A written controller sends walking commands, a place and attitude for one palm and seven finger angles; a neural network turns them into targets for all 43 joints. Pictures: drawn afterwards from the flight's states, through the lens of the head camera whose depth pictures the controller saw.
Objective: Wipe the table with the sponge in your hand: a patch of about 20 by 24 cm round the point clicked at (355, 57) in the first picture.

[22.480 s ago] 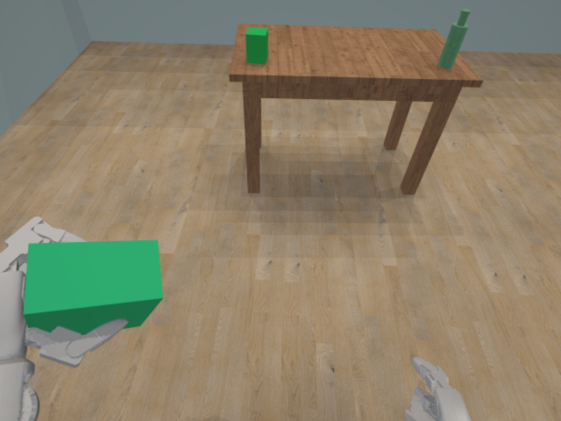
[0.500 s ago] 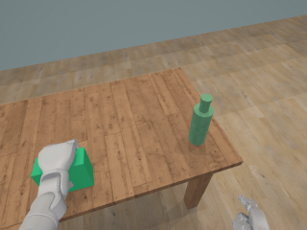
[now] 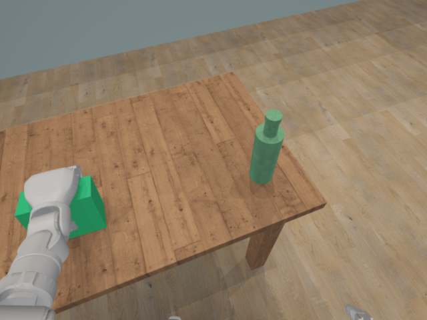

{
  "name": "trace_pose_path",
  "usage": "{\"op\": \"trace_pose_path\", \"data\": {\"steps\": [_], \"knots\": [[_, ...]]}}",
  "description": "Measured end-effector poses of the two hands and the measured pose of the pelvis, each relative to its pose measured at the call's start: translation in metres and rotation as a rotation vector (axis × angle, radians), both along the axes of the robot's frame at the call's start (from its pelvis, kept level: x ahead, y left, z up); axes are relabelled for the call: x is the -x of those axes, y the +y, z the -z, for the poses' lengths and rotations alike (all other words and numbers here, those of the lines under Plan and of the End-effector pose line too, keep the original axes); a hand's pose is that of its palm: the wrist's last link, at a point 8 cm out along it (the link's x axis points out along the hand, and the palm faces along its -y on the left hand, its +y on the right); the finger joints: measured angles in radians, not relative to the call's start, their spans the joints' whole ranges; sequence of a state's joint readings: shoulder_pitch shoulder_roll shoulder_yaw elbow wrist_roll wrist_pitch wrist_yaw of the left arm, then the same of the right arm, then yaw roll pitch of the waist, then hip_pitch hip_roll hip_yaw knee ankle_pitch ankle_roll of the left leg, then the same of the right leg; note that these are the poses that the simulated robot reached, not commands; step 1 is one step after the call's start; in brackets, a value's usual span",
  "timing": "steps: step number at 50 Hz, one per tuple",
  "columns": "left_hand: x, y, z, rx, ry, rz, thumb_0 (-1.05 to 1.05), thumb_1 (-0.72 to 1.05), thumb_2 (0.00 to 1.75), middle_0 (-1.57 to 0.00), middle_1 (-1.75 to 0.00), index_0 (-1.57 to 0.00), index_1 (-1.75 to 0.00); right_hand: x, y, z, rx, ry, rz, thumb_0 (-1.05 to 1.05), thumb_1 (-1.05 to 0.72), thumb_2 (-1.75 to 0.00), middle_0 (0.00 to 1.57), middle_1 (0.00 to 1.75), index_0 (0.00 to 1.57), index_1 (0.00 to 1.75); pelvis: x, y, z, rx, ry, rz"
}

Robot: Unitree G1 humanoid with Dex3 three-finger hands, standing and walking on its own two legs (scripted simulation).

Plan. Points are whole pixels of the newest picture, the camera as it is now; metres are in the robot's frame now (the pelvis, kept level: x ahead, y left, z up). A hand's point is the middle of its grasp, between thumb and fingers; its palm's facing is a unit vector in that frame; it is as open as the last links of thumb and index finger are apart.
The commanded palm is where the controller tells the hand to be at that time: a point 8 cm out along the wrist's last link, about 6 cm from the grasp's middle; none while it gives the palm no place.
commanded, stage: wipe forward along the first lane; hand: left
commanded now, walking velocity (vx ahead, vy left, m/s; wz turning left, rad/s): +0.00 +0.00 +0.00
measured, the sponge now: (69, 215) +0.32 +0.34 -0.05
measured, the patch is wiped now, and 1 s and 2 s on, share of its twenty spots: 0.35 0.50 0.50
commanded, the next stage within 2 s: slide across to the middle lane in 0.96 s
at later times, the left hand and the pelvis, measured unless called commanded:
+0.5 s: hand (60, 182) +0.37 +0.37 -0.01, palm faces -0.16 +0.03 -0.99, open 10.4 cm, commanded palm +0.37 +0.36 +0.03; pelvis -0.02 +0.01 -0.01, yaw +0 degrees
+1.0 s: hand (61, 164) +0.42 +0.39 +0.00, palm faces -0.18 +0.04 -0.98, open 10.4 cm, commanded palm +0.42 +0.37 +0.02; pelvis +0.00 +0.02 -0.02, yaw -1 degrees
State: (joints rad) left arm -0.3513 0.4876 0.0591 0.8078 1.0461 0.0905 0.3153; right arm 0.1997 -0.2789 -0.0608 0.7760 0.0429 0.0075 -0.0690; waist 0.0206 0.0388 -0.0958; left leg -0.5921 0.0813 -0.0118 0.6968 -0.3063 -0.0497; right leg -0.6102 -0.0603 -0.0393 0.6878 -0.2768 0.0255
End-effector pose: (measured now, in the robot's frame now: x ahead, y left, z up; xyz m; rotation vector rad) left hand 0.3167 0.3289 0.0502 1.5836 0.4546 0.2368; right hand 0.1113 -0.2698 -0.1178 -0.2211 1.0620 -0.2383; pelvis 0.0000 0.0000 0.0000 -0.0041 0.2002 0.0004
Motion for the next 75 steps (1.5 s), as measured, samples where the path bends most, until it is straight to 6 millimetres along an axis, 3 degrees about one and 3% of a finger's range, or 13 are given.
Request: {"op": "trace_pose_path", "data": {"steps": [12, 21, 38, 58, 66, 75], "knots": [[-0.014, 0.01, 0.0, 0.0, 0.0, 0.008, 0.02, -0.54, 1.04, -0.71, -1.3, -0.73, -1.29, 0.021, 0.007, 0.007, -0.007, 0.03, 0.009, 0.0, -0.91, -0.9, 0.21, 0.3, 0.2, 0.3, 0.011, 0.006, 0.006, 0.002, 0.027, 0.003], [-0.037, 0.023, -0.001, -0.02, 0.009, -0.001, 0.03, -0.54, 1.04, -0.71, -1.3, -0.73, -1.29, 0.036, 0.006, 0.008, 0.016, 0.062, 0.014, 0.0, -0.91, -0.9, 0.21, 0.3, 0.2, 0.3, 0.017, 0.009, 0.011, 0.008, 0.062, 0.001], [-0.075, 0.039, 0.0, -0.025, 0.035, 0.002, 0.03, -0.54, 1.04, -0.71, -1.3, -0.73, -1.3, 0.066, 0.009, 0.013, 0.027, 0.188, 0.065, 0.0, -0.91, -0.9, 0.21, 0.3, 0.2, 0.3, 0.006, 0.019, 0.015, 0.02, 0.122, 0.013], [-0.104, 0.047, -0.001, -0.039, 0.04, -0.011, 0.02, -0.54, 1.05, -0.71, -1.29, -0.73, -1.3, 0.066, 0.013, 0.014, 0.023, 0.238, 0.079, 0.0, -0.91, -0.9, 0.21, 0.3, 0.2, 0.3, -0.003, 0.023, 0.017, 0.03, 0.162, 0.014], [-0.104, 0.037, -0.005, -0.025, 0.01, -0.005, 0.02, -0.54, 1.05, -0.71, -1.3, -0.72, -1.3, 0.064, 0.017, 0.009, 0.018, 0.251, 0.098, 0.0, -0.91, -0.9, 0.21, 0.3, 0.2, 0.3, -0.011, 0.024, 0.01, 0.034, 0.135, 0.006], [-0.12, 0.014, -0.011, -0.021, 0.015, 0.03, 0.01, -0.54, 1.05, -0.7, -1.3, -0.72, -1.3, 0.046, 0.024, 0.006, -0.001, 0.221, 0.092, 0.0, -0.91, -0.9, 0.21, 0.3, 0.2, 0.3, -0.02, 0.026, 0.004, 0.031, 0.117, 0.002]]}}
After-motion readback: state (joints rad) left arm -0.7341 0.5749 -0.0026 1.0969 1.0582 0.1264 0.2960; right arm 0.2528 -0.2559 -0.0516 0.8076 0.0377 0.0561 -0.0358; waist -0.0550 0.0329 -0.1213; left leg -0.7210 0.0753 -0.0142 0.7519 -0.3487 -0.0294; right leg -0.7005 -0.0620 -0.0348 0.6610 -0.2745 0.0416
